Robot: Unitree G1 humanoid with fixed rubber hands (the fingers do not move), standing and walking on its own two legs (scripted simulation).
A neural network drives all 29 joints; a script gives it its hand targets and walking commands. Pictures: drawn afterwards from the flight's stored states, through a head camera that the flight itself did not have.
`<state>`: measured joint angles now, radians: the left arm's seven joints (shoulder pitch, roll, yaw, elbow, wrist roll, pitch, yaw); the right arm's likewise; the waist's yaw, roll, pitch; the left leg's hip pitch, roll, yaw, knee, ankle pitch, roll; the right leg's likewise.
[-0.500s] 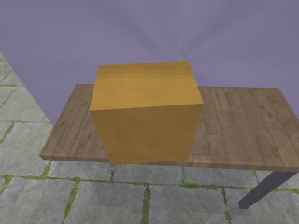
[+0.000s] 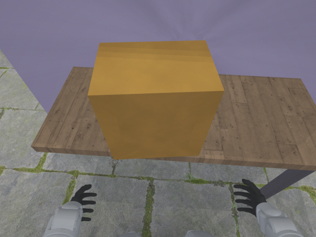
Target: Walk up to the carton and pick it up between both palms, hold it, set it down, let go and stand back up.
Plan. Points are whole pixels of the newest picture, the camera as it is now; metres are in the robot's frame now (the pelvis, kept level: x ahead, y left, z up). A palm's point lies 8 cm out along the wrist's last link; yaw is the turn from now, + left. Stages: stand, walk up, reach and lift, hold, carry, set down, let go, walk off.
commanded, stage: reach and lift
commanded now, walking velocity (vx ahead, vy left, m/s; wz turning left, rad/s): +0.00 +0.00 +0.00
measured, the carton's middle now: (155, 105) +0.45 +0.02 +0.05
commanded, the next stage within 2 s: none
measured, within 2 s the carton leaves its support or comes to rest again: neither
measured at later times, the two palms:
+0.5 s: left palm (68, 213) +0.20 +0.24 -0.04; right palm (265, 224) +0.15 -0.23 -0.05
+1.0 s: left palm (64, 220) +0.18 +0.24 -0.03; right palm (263, 222) +0.15 -0.22 -0.03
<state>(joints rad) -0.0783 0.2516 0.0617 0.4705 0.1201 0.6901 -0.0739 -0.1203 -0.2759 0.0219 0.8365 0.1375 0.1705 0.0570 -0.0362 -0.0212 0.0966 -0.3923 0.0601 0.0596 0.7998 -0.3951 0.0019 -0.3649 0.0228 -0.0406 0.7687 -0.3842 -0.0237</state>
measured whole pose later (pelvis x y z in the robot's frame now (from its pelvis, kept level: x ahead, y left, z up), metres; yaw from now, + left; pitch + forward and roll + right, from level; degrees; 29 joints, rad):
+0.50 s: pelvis -0.01 -0.01 +0.02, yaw -1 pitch -3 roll +0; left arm 0.07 0.28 0.09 0.44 0.00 0.41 -0.05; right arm 0.13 -0.18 0.02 0.61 0.07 0.01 0.00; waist -0.04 -0.03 0.08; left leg -0.23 0.05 0.08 0.53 -0.24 -0.02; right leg -0.22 0.03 -0.03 0.53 -0.26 -0.04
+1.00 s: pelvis +0.00 +0.00 +0.04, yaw -1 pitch -3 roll +0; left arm 0.17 0.25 0.00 0.51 -0.11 0.07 0.03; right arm 0.22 -0.17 -0.05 0.60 0.06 -0.12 0.07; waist 0.00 -0.02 0.04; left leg -0.13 0.02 0.09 0.39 -0.20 0.01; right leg -0.14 0.01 -0.02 0.40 -0.21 -0.02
